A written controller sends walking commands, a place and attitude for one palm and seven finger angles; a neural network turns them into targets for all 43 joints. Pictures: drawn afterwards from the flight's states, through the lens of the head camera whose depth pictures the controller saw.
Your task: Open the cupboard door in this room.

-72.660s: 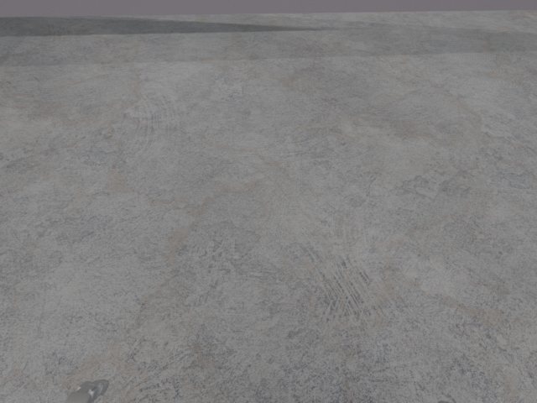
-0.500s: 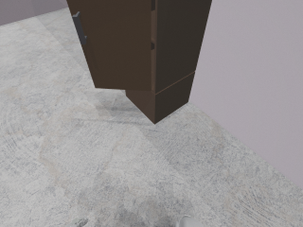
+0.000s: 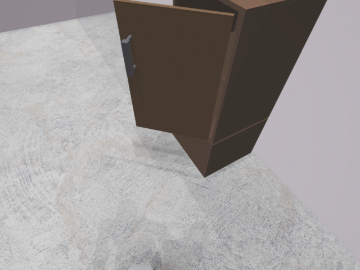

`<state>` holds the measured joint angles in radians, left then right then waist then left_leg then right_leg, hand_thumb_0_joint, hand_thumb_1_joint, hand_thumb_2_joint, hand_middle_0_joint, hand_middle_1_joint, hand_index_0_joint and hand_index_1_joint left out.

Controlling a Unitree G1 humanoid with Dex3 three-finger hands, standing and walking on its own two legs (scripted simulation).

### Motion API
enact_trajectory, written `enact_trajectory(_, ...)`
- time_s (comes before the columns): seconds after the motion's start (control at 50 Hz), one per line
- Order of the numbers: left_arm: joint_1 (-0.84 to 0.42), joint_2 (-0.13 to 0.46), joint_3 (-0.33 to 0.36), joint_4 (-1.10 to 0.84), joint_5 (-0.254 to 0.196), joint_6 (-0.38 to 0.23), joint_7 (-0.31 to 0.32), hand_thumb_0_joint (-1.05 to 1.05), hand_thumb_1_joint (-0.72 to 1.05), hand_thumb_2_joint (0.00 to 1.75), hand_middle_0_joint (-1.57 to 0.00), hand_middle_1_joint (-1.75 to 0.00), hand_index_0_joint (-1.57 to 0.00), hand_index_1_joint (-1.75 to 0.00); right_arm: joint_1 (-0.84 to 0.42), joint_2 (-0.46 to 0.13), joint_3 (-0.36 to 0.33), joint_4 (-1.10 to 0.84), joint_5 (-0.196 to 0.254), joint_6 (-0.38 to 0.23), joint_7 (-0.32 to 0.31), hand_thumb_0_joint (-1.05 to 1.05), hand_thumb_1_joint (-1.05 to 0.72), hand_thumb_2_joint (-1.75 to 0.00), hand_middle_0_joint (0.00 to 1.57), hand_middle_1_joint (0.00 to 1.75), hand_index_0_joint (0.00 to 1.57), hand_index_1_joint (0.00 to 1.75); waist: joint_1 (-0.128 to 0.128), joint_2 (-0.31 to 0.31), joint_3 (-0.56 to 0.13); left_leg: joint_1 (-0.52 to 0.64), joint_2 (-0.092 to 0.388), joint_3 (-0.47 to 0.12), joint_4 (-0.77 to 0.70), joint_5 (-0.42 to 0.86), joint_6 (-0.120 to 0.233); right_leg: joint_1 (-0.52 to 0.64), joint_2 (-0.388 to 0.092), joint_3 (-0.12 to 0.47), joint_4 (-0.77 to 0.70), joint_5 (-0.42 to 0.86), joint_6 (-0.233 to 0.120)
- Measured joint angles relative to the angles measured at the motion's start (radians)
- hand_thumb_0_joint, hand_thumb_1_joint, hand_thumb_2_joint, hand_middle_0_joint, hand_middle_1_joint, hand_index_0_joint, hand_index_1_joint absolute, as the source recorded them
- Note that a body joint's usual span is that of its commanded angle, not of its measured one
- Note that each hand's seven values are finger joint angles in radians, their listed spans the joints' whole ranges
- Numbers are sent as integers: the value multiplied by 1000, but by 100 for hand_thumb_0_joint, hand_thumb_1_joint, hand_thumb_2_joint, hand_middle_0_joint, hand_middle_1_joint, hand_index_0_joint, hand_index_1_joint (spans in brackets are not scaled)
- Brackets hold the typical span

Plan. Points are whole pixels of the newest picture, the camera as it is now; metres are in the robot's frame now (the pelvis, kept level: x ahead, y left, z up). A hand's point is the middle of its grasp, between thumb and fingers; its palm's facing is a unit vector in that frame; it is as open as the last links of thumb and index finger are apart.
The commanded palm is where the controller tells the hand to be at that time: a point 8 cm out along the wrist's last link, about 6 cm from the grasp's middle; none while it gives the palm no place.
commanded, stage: take the last steps up to it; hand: left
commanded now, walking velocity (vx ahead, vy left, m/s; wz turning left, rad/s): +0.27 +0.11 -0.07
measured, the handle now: (130, 56) +0.77 +0.27 +0.04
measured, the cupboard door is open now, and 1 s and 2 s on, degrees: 47 47 47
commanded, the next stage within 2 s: come to a stop and stand still in 0.28 s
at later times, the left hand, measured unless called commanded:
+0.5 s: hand (123, 207) +0.29 +0.20 -0.16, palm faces -0.08 -0.97 -0.22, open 7.3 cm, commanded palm none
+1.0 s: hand (91, 232) +0.22 +0.27 -0.17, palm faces -0.02 -0.97 -0.22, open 7.3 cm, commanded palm none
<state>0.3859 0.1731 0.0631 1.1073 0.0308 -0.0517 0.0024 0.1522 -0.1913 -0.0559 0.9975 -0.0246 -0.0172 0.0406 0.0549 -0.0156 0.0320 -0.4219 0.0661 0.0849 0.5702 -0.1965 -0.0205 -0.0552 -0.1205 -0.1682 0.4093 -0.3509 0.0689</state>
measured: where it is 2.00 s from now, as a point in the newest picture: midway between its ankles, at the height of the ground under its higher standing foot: outside the picture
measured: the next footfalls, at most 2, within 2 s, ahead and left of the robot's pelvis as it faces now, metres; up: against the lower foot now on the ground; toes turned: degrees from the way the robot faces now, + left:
left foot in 0.02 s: +0.13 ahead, +0.13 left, +0.00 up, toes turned +6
right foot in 0.44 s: +0.24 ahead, -0.07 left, +0.00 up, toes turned -11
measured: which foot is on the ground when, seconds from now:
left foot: up 0.00-0.00, down 0.02-0.46, up 0.48-0.72, down 0.74-1.00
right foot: down 0.00-0.02, up 0.04-0.42, down 0.44-0.76, up 0.78-1.00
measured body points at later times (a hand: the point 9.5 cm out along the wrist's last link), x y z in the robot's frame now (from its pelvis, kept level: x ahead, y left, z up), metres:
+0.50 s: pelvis +0.17 +0.03 -0.01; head +0.19 +0.01 +0.44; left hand +0.30 +0.25 -0.14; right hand +0.10 -0.18 -0.17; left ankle +0.09 +0.13 -0.73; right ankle +0.20 -0.06 -0.74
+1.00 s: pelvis +0.17 +0.07 +0.00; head +0.20 +0.09 +0.45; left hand +0.22 +0.32 -0.16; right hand +0.22 -0.17 -0.14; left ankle +0.21 +0.18 -0.74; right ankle +0.11 -0.06 -0.70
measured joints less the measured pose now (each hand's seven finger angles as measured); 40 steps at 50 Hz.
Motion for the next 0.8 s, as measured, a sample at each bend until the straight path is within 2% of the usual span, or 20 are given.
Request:
enact_trajectory(0.02, 19, -3, 0, 4, -1, 6, -2, 0, 93, 90, -20, -30, -20, -30, -5, -4, 3, -12, -2, -12, 0, 1, -91, -90, 20, 30, 19, 30, 2, 3, -3, 35, -6, 6, -43, 3, 11, -13, -8, 6, 58, -39, 0)
enact_trajectory(0.04, 23, -1, 0, 12, -4, 15, -3, 0, 92, 90, -20, -30, -20, -30, -14, 0, 2, -18, -6, -25, -5, 1, -91, -90, 20, 30, 19, 30, -3, -5, 1, 28, -17, 12, -17, 15, 32, -50, -23, 20, 169, -88, -17)
enact_trajectory(0.08, 7, 7, -2, 18, -8, 36, -3, 0, 92, 90, -20, -30, -20, -30, -24, 15, 10, -30, -8, -38, -21, 1, -91, -90, 20, 30, 19, 30, -5, -26, 20, 35, -34, 33, 40, -29, 58, -165, -17, 86, 465, -151, -55)
enact_trajectory(0.12, -20, 11, -1, 14, -9, 44, -2, 0, 92, 90, -20, -29, -20, -30, -13, 31, 20, -34, -6, -41, -35, 0, -91, -90, 20, 30, 19, 30, -8, -35, 26, 74, -44, 52, 20, -54, 68, -281, 0, 106, 682, -120, -76)
enact_trajectory(0.18, -74, 12, 0, -16, -6, 44, -6, 1, 92, 90, -20, -29, -20, -30, 22, 47, 23, -19, 2, -46, -57, 0, -92, -90, 20, 30, 20, 30, -15, -37, 28, 149, -65, 74, -66, -42, 73, -409, 10, 99, 780, -34, -81)
enact_trajectory(0.24, -125, 3, -1, -55, -6, 42, -8, 1, 92, 90, -19, -29, -19, -30, 63, 28, 17, 5, 3, -49, -67, -1, -95, -90, 21, 30, 20, 30, -26, -26, 20, 218, -85, 90, -147, -33, 85, -479, 15, 88, 720, 20, -76)
enact_trajectory(0.3, -177, -2, -4, -91, -5, 42, -7, 0, 92, 90, -19, -29, -19, -30, 110, 17, 19, 37, -2, -42, -64, -1, -94, -90, 21, 30, 20, 30, -39, -16, 15, 274, -100, 95, -198, -38, 88, -487, 16, 77, 571, 60, -74)
enact_trajectory(0.4, -241, -5, -12, -129, -4, 38, -7, 0, 92, 90, -19, -29, -19, -30, 181, 20, 27, 90, -6, -21, -59, 0, -93, -90, 20, 30, 20, 30, -67, -3, 17, 331, -104, 98, -184, -102, 74, -402, 35, 69, 321, 88, -83)
enact_trajectory(0.44, -247, -2, -18, -139, -4, 28, -5, 0, 92, 90, -19, -29, -19, -30, 209, 27, 33, 108, -2, -14, -61, 0, -92, -90, 20, 30, 20, 30, -75, -4, 14, 334, -99, 100, -125, -157, 61, -328, 48, 71, 208, 169, -90)
enact_trajectory(0.46, -250, -4, -20, -138, -4, 19, -1, 0, 92, 90, -19, -29, -19, -30, 215, 29, 35, 117, 2, -8, -61, 0, -92, -90, 20, 30, 20, 30, -75, 3, 13, 321, -88, 97, -75, -191, 52, -309, 58, 71, 192, 144, -103)
enact_trajectory(0.5, -259, -13, -34, -129, -10, 8, 9, 0, 92, 90, -19, -29, -19, -30, 203, 29, 36, 126, 14, 13, -64, 1, -92, -90, 20, 30, 19, 30, -92, 30, 25, 271, -65, 49, 50, -270, 20, -294, 81, 54, 199, 96, -119)
enact_trajectory(0.56, -270, -19, -46, -120, -11, 15, 26, 0, 91, 90, -20, -29, -20, -30, 170, 42, 35, 122, 26, 39, -72, 1, -92, -90, 20, 30, 19, 30, -101, 28, 42, 187, -58, -9, 181, -342, -6, -266, 86, 44, 163, 97, -120)
enact_trajectory(0.62, -276, -22, -43, -111, -14, 32, 34, 0, 91, 90, -20, -29, -20, -30, 126, 55, 32, 105, 28, 55, -71, 1, -91, -90, 20, 30, 19, 30, -95, 5, 59, 132, -47, -37, 194, -319, -24, -242, 83, 47, 120, 118, -115)
enact_trajectory(0.68, -274, -17, -27, -108, -17, 44, 39, -1, 92, 90, -20, -30, -20, -30, 89, 55, 24, 82, 25, 60, -67, 1, -91, -90, 20, 30, 19, 30, -82, -12, 67, 107, -42, -46, 142, -248, -35, -232, 74, 52, 108, 126, -101)
enact_trajectory(0.74, -260, -2, -19, -106, -16, 62, 36, -1, 93, 90, -20, -30, -20, -30, 66, 43, 15, 58, 20, 56, -64, 1, -91, -90, 20, 30, 19, 30, -74, -14, 62, 133, -32, -41, 1, -92, -30, -242, 70, 57, 147, 108, -79)
enact_trajectory(0.76, -254, 6, -17, -103, -18, 70, 33, -1, 92, 90, -20, -30, -20, -30, 62, 41, 12, 53, 15, 52, -64, 1, -91, -90, 20, 30, 19, 30, -72, -19, 57, 133, -36, -36, -6, -58, -7, -251, 64, 60, 171, 96, -70)
enact_trajectory(0.8, -239, 22, -9, -100, -22, 90, 33, -1, 92, 90, -20, -30, -20, -30, 57, 45, 11, 41, 6, 51, -65, 1, -91, -90, 20, 30, 19, 30, -62, -33, 42, 126, -43, -24, 14, -67, 30, -280, 67, 91, 256, -18, -65)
